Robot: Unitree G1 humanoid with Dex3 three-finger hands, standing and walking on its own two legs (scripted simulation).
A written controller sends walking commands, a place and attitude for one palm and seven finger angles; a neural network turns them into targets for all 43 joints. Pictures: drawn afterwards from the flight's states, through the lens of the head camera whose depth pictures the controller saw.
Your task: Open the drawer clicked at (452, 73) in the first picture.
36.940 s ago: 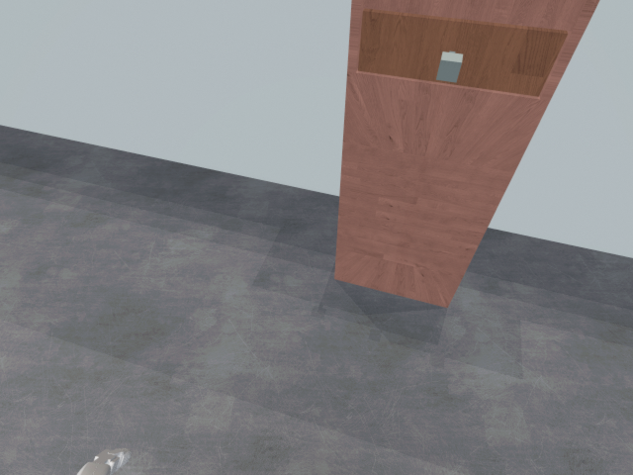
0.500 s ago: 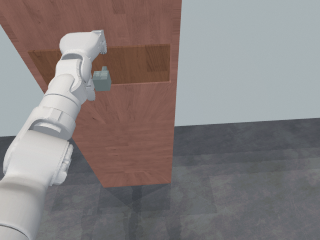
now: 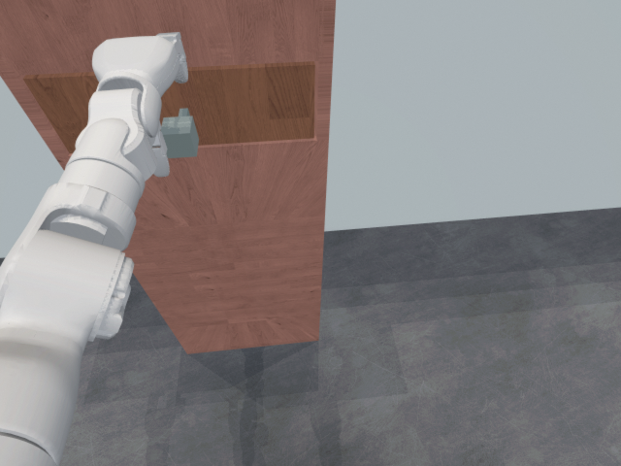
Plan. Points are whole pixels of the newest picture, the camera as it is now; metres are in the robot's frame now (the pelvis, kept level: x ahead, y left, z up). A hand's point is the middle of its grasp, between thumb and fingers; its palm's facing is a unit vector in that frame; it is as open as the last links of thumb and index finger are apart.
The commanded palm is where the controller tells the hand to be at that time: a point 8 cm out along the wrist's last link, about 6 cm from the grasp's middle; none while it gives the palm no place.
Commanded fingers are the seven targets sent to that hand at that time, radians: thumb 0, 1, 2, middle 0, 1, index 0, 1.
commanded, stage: lower the fingers behind the handle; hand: left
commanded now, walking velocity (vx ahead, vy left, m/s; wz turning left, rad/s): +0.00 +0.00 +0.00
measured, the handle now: (181, 128) +0.55 +0.15 +0.15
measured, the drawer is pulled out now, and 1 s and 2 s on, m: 0.00 0.00 0.00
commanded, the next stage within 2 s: lift the hand off the handle in 0.04 s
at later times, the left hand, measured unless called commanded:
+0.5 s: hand (162, 136) +0.52 +0.17 +0.16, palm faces +0.06 -0.02 -1.00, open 13.5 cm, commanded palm +0.52 +0.17 +0.20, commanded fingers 0.00 -0.50 0.30 -0.30 -1.20 -0.30 -1.20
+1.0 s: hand (157, 124) +0.52 +0.17 +0.18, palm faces -0.01 -0.03 -1.00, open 13.4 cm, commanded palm +0.52 +0.17 +0.27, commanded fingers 0.00 -0.50 0.30 -0.30 -1.20 -0.30 -1.20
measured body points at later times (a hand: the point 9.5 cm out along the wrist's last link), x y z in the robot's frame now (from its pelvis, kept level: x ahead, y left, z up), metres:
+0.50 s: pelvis +0.00 +0.01 -0.01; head +0.06 +0.01 +0.44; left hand +0.51 +0.17 +0.21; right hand +0.04 -0.25 -0.13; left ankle +0.04 +0.10 -0.72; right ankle +0.02 -0.08 -0.72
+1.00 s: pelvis +0.03 +0.02 +0.01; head +0.06 -0.01 +0.46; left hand +0.51 +0.17 +0.23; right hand +0.08 -0.24 -0.13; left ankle +0.04 +0.10 -0.72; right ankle +0.02 -0.08 -0.72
